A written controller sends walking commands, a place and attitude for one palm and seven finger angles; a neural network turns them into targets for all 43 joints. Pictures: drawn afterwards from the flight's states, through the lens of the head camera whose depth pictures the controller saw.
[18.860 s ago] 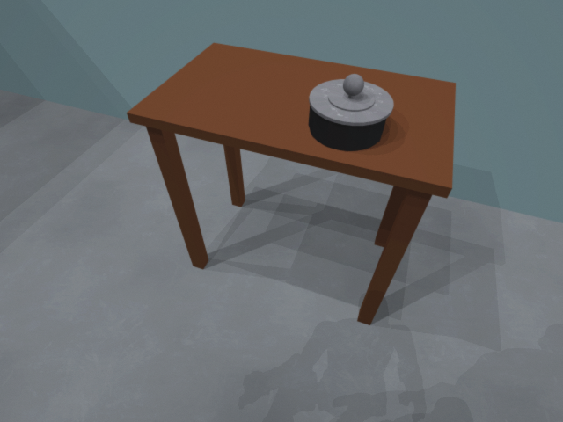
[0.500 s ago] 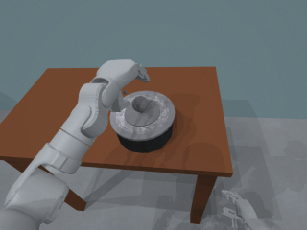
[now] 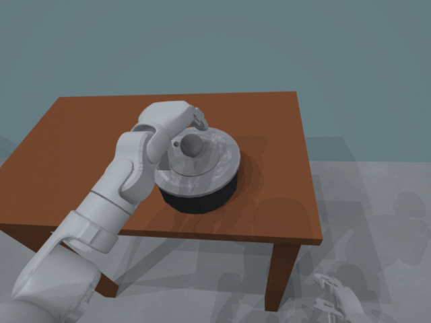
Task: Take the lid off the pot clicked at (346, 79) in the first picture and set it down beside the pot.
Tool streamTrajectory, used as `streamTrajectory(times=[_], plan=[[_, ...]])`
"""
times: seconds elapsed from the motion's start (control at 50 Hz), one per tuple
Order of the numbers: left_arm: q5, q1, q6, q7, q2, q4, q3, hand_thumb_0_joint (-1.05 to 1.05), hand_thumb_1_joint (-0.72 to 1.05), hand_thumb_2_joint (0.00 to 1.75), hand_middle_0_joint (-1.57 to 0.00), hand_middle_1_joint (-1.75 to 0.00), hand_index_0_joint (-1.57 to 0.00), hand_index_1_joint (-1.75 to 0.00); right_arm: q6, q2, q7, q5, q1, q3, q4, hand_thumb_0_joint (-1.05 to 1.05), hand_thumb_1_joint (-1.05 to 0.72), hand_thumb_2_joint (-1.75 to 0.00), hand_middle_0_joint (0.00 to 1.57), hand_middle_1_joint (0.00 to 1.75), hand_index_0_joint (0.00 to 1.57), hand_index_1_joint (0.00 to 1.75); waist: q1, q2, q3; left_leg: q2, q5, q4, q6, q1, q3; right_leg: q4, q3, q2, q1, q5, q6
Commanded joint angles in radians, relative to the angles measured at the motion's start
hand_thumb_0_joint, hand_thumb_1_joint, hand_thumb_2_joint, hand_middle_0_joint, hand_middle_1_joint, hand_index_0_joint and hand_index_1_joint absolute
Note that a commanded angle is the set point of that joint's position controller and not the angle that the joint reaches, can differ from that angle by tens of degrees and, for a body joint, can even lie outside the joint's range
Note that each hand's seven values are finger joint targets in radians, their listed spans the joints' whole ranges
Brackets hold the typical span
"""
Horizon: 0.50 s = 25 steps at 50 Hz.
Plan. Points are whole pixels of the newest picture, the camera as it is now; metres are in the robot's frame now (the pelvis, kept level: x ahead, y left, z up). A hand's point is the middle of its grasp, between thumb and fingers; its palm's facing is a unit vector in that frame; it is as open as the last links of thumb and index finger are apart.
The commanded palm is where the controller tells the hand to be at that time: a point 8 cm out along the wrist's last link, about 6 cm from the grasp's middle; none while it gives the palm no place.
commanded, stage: lower the open fingers around the knob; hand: left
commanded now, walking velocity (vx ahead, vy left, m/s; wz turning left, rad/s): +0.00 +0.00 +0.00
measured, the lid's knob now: (191, 145) +0.43 +0.07 +0.10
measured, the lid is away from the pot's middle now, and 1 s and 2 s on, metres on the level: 0.00 0.00 0.00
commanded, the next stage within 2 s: close the fingers and squeeze the knob in 0.46 s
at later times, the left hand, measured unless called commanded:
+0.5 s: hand (177, 152) +0.40 +0.09 +0.12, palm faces -0.24 -0.12 -0.96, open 10.3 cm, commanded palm +0.38 +0.10 +0.19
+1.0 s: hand (182, 150) +0.40 +0.09 +0.12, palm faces -0.26 -0.10 -0.96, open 9.0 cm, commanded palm +0.39 +0.09 +0.19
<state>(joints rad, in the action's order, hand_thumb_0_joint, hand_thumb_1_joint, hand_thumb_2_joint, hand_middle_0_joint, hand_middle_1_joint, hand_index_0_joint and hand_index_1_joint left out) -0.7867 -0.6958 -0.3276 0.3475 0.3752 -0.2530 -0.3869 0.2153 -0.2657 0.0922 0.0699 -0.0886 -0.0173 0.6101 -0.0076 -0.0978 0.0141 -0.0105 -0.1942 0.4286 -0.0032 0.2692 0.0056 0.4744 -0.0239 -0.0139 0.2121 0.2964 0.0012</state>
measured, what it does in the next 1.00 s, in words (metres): stands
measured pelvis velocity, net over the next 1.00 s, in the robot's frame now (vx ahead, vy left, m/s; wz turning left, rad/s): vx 0.01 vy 0.00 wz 0.00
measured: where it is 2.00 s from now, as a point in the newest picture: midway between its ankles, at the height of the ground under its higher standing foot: outside the picture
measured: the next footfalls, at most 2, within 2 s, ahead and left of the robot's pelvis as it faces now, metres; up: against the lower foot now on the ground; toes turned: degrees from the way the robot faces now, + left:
none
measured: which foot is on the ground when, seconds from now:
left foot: down 0.00-1.00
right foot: down 0.00-1.00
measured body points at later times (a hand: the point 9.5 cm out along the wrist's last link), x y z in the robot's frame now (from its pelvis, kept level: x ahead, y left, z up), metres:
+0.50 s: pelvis +0.00 +0.00 +0.00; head +0.02 -0.05 +0.45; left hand +0.40 +0.10 +0.17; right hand +0.19 -0.23 -0.12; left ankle +0.02 +0.12 -0.74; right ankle -0.03 -0.12 -0.74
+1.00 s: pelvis +0.01 +0.00 +0.00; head +0.02 -0.05 +0.45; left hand +0.41 +0.09 +0.17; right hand +0.19 -0.23 -0.12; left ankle +0.02 +0.12 -0.74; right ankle -0.03 -0.12 -0.74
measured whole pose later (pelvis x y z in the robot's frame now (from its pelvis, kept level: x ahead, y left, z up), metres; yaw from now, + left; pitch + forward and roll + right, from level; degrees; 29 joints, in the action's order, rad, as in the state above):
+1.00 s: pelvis +0.01 +0.00 +0.00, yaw +0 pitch +2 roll +1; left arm -0.80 -0.69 -0.35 0.31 0.33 -0.33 -0.41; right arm 0.22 -0.26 0.08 0.07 -0.09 -0.02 0.62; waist 0.00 -0.10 0.02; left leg -0.01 -0.21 0.44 0.00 0.28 0.00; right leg 0.49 -0.02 -0.01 0.22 0.31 0.00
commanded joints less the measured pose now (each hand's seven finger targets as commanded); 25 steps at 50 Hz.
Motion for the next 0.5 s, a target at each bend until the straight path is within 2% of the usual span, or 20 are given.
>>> streamTrajectory(times=[0.0,0.02,0.06,0.14,0.18,0.22,0.26,0.28,0.3,0.34,0.36,0.4,0.42,0.46,0.48], plan=[[-0.031,-0.429,0.003,-0.044,0.142,0.154,0.136,0.0,-0.33,1.5,-0.84,-0.08,-0.84,-0.08,-0.052,-0.088,0.004,0.01,0.145,0.033,-0.154,0.0,-0.9,-0.9,0.2,0.3,0.2,0.3,-0.002,0.159,0.349,-0.042,0.257,0.006,-0.048,-0.184,0.024,-0.032,0.047,0.049,-0.078,-0.435,-0.033],[-0.023,-0.393,0.005,-0.043,0.154,0.142,0.154,0.0,-0.33,1.5,-0.84,-0.08,-0.84,-0.08,-0.051,-0.095,0.003,0.012,0.14,0.037,-0.162,0.0,-0.9,-0.9,0.2,0.3,0.2,0.3,-0.001,0.18,0.348,-0.044,0.247,0.006,-0.05,-0.171,0.025,-0.037,0.046,0.048,-0.086,-0.437,-0.032],[-0.03,-0.398,0.007,-0.045,0.161,0.133,0.155,0.0,-0.33,1.5,-0.84,-0.08,-0.84,-0.08,-0.05,-0.091,-0.002,0.01,0.143,0.032,-0.157,0.0,-0.9,-0.9,0.2,0.3,0.2,0.3,-0.003,0.18,0.335,-0.045,0.235,0.003,-0.049,-0.166,0.031,-0.037,0.045,0.046,-0.085,-0.433,-0.028],[-0.038,-0.441,0.008,-0.048,0.147,0.201,0.129,0.0,-0.33,1.5,-0.84,-0.08,-0.84,-0.08,-0.052,-0.086,-0.002,0.009,0.15,0.034,-0.163,0.0,-0.9,-0.9,0.2,0.3,0.2,0.3,0.004,0.145,0.371,-0.048,0.255,0.013,-0.052,-0.189,0.026,-0.029,0.038,0.047,-0.091,-0.456,-0.03],[-0.038,-0.369,0.003,-0.055,0.152,0.127,0.145,0.0,-0.33,1.5,-0.84,-0.08,-0.84,-0.08,-0.052,-0.088,-0.002,0.011,0.144,0.032,-0.154,0.0,-0.9,-0.9,0.2,0.3,0.2,0.3,0.0,0.151,0.335,-0.046,0.246,0.014,-0.049,-0.172,0.029,-0.029,0.042,0.049,-0.075,-0.443,-0.029],[-0.027,-0.318,0.004,-0.053,0.119,0.086,0.131,0.0,-0.33,1.5,-0.84,-0.08,-0.84,-0.08,-0.048,-0.095,-0.003,0.014,0.14,0.033,-0.156,0.0,-0.9,-0.9,0.2,0.3,0.2,0.3,0.005,0.172,0.298,-0.047,0.214,0.008,-0.048,-0.148,0.032,-0.04,0.049,0.048,-0.055,-0.413,-0.028],[-0.04,-0.395,0.011,-0.057,0.135,0.16,0.125,0.0,-0.33,1.5,-0.84,-0.08,-0.84,-0.08,-0.043,-0.091,-0.005,0.013,0.15,0.032,-0.16,0.0,-0.9,-0.9,0.2,0.3,0.2,0.3,0.005,0.142,0.335,-0.047,0.226,0.008,-0.047,-0.17,0.03,-0.034,0.043,0.048,-0.069,-0.417,-0.029],[-0.042,-0.389,0.012,-0.062,0.139,0.176,0.129,0.0,-0.33,1.5,-0.84,-0.08,-0.84,-0.08,-0.046,-0.088,-0.004,0.011,0.15,0.034,-0.163,0.0,-0.9,-0.9,0.2,0.3,0.2,0.3,0.001,0.132,0.362,-0.049,0.247,0.018,-0.05,-0.182,0.025,-0.025,0.041,0.049,-0.077,-0.437,-0.032],[-0.045,-0.368,0.011,-0.065,0.151,0.153,0.142,0.0,-0.33,1.5,-0.84,-0.08,-0.84,-0.08,-0.045,-0.088,-0.005,0.011,0.151,0.032,-0.161,0.0,-0.9,-0.9,0.2,0.3,0.2,0.3,-0.001,0.141,0.36,-0.047,0.253,0.019,-0.049,-0.179,0.027,-0.024,0.04,0.05,-0.082,-0.441,-0.031],[-0.046,-0.38,0.011,-0.068,0.156,0.139,0.146,0.0,-0.33,1.5,-0.84,-0.08,-0.84,-0.08,-0.041,-0.089,-0.007,0.012,0.146,0.031,-0.156,0.0,-0.9,-0.9,0.2,0.3,0.2,0.3,0.004,0.157,0.344,-0.045,0.232,0.012,-0.047,-0.166,0.028,-0.03,0.044,0.05,-0.076,-0.422,-0.029],[-0.042,-0.387,0.007,-0.067,0.117,0.124,0.108,0.0,-0.33,1.5,-0.84,-0.08,-0.84,-0.08,-0.039,-0.086,-0.007,0.014,0.154,0.03,-0.157,0.0,-0.9,-0.9,0.2,0.3,0.2,0.3,0.01,0.14,0.313,-0.045,0.219,0.01,-0.046,-0.161,0.028,-0.032,0.047,0.05,-0.051,-0.405,-0.03],[-0.039,-0.381,0.0,-0.07,0.116,0.081,0.113,0.0,-0.33,1.5,-0.84,-0.08,-0.84,-0.08,-0.036,-0.09,-0.011,0.015,0.145,0.029,-0.146,0.0,-0.9,-0.9,0.2,0.3,0.2,0.3,0.011,0.153,0.293,-0.044,0.195,0.004,-0.046,-0.155,0.029,-0.04,0.049,0.052,-0.034,-0.375,-0.029],[-0.036,-0.375,0.001,-0.071,0.144,0.079,0.143,0.0,-0.33,1.5,-0.84,-0.08,-0.84,-0.08,-0.035,-0.096,-0.013,0.016,0.14,0.033,-0.15,0.0,-0.9,-0.9,0.2,0.3,0.2,0.3,0.01,0.164,0.306,-0.043,0.189,0.003,-0.047,-0.152,0.028,-0.044,0.047,0.051,-0.046,-0.37,-0.029],[-0.049,-0.447,0.007,-0.076,0.164,0.137,0.144,0.0,-0.33,1.5,-0.84,-0.08,-0.84,-0.08,-0.039,-0.089,-0.017,0.012,0.147,0.03,-0.151,0.0,-0.9,-0.9,0.2,0.3,0.2,0.3,0.007,0.135,0.365,-0.045,0.225,0.01,-0.049,-0.177,0.025,-0.03,0.039,0.05,-0.077,-0.41,-0.031],[-0.048,-0.447,0.004,-0.075,0.13,0.147,0.114,0.0,-0.33,1.5,-0.84,-0.08,-0.84,-0.08,-0.042,-0.084,-0.014,0.011,0.153,0.031,-0.156,0.0,-0.9,-0.9,0.2,0.3,0.2,0.3,0.008,0.122,0.374,-0.048,0.243,0.017,-0.05,-0.184,0.023,-0.024,0.037,0.05,-0.075,-0.43,-0.032]])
